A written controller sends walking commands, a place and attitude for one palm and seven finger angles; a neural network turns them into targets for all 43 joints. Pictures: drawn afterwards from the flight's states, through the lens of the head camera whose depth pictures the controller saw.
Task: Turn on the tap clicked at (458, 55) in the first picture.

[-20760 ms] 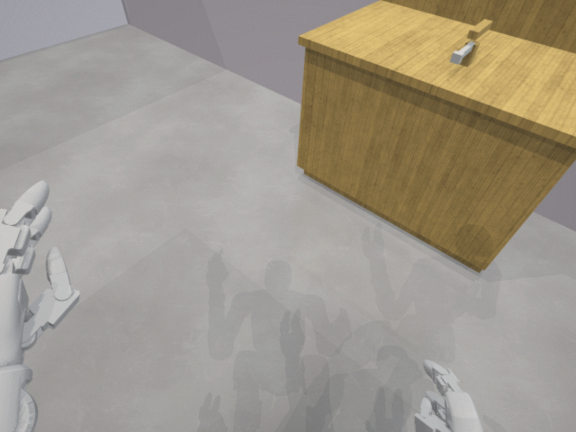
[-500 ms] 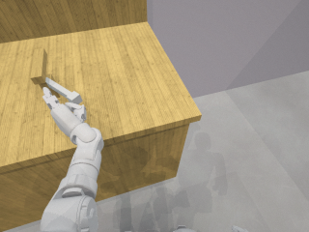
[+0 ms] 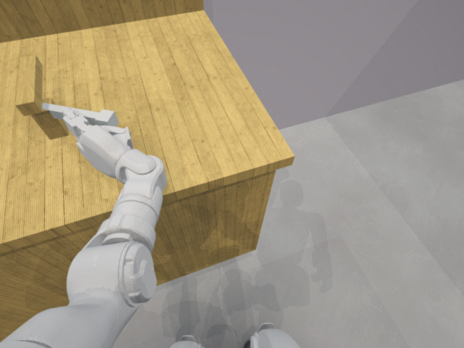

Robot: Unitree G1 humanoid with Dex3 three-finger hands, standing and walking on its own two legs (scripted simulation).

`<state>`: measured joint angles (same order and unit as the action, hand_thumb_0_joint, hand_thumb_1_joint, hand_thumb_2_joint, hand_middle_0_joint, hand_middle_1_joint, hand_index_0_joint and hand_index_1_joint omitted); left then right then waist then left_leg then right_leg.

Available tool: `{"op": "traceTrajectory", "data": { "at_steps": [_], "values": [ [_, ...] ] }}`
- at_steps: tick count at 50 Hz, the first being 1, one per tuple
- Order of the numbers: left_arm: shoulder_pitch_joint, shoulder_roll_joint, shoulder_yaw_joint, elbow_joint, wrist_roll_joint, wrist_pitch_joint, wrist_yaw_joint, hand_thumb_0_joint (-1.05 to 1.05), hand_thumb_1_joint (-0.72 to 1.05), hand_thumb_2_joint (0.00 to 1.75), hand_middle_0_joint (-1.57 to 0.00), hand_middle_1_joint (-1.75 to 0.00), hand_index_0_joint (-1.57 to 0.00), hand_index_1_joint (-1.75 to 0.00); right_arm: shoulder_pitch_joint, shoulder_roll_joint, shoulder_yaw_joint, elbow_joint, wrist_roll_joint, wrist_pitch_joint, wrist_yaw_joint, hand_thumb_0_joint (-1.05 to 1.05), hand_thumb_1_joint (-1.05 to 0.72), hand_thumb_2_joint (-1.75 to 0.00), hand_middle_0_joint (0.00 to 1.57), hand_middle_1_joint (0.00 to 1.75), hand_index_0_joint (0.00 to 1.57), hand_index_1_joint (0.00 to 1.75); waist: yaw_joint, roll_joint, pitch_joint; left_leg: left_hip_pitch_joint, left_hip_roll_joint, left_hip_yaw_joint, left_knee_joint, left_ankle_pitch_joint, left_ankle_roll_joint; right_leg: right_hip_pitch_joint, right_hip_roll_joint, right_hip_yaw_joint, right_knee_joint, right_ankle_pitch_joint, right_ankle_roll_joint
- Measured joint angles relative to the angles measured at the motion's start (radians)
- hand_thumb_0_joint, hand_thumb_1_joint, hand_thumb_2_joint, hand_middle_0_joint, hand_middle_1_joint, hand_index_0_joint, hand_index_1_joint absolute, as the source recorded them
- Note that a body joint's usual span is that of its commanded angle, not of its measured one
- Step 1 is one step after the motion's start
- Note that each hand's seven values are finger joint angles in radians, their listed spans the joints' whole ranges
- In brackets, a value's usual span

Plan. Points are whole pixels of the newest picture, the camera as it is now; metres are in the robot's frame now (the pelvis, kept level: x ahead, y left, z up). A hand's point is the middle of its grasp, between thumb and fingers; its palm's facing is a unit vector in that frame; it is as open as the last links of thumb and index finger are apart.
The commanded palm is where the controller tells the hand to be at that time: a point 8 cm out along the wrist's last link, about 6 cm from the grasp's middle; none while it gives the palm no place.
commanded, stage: push the lever round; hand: left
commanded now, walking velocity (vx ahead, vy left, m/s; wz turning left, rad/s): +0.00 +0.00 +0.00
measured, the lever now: (107, 120) +0.51 +0.21 +0.08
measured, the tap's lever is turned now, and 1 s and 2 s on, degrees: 57 79 79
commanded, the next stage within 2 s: lift the hand up off the lever in 0.58 s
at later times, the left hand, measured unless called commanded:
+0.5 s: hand (132, 123) +0.51 +0.17 +0.08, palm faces +0.80 -0.58 -0.14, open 7.7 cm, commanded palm +0.46 +0.18 +0.08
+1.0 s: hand (133, 114) +0.53 +0.16 +0.08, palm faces +0.79 -0.59 -0.14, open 7.7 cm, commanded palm +0.47 +0.18 +0.10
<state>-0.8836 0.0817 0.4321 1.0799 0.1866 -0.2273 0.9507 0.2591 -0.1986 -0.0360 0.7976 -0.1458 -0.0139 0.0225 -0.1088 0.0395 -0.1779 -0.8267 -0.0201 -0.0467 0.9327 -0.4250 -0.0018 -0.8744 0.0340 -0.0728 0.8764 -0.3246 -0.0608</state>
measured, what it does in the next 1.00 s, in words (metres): stands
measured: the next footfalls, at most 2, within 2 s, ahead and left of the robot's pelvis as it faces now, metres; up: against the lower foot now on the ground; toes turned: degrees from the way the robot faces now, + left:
none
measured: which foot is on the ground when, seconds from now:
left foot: down 0.00-1.00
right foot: down 0.00-1.00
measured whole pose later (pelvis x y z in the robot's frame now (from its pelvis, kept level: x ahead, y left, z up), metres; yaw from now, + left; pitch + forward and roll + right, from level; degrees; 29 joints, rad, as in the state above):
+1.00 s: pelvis +0.03 +0.00 +0.01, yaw -1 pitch +21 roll -1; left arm -0.93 0.10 0.47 1.09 0.21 -0.19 0.97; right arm 0.33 -0.20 -0.04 0.80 -0.17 -0.03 0.06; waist -0.12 0.05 -0.18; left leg -0.80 0.00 -0.05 0.89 -0.45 -0.01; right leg -0.85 0.05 -0.07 0.82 -0.34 -0.06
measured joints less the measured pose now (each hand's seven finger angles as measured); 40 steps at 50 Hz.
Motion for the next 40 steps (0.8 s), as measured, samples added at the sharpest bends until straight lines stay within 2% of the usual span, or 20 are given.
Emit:
{"op": "traceTrajectory", "data": {
  "at_steps": [7, 14, 27, 40],
  "values": [
    [-0.034, 0.011, 0.034, 0.027, 0.020, 0.010, 0.035, -0.03, 0.95, 0.94, -0.16, -0.15, -0.15, -0.15, 0.036, -0.003, -0.002, 0.009, -0.008, -0.006, 0.016, 0.00, -0.90, -0.89, 0.20, 0.30, 0.20, 0.30, -0.012, 0.003, -0.006, -0.015, 0.006, 0.007, -0.001, -0.003, 0.002, -0.017, 0.007, 0.007, -0.005, 0.003, 0.001],
    [-0.044, 0.025, 0.053, 0.035, 0.041, 0.007, 0.043, -0.02, 0.93, 0.93, -0.16, -0.15, -0.14, -0.15, 0.055, -0.003, -0.003, 0.010, -0.011, -0.013, 0.019, 0.00, -0.90, -0.89, 0.20, 0.30, 0.20, 0.30, -0.023, 0.001, -0.006, -0.015, 0.012, 0.010, -0.006, -0.006, 0.002, -0.016, 0.013, 0.010, -0.015, 0.004, 0.002],
    [-0.071, 0.031, 0.036, 0.061, 0.038, 0.009, 0.046, -0.01, 0.93, 0.93, -0.16, -0.15, -0.14, -0.15, 0.048, -0.005, -0.003, 0.010, -0.018, -0.025, 0.029, 0.00, -0.90, -0.89, 0.20, 0.30, 0.20, 0.30, -0.025, 0.002, -0.004, -0.015, 0.011, 0.000, -0.010, -0.012, 0.001, -0.011, 0.012, 0.000, -0.022, -0.004, 0.001],
    [-0.105, 0.046, 0.052, 0.065, 0.040, 0.020, 0.034, -0.01, 0.93, 0.94, -0.16, -0.15, -0.14, -0.15, 0.047, 0.000, 0.000, -0.002, -0.024, -0.023, 0.036, 0.00, -0.90, -0.89, 0.20, 0.30, 0.20, 0.30, -0.028, 0.007, -0.005, -0.027, 0.014, -0.003, -0.017, -0.017, -0.002, -0.023, 0.015, -0.002, -0.029, -0.009, -0.001]
  ]
}}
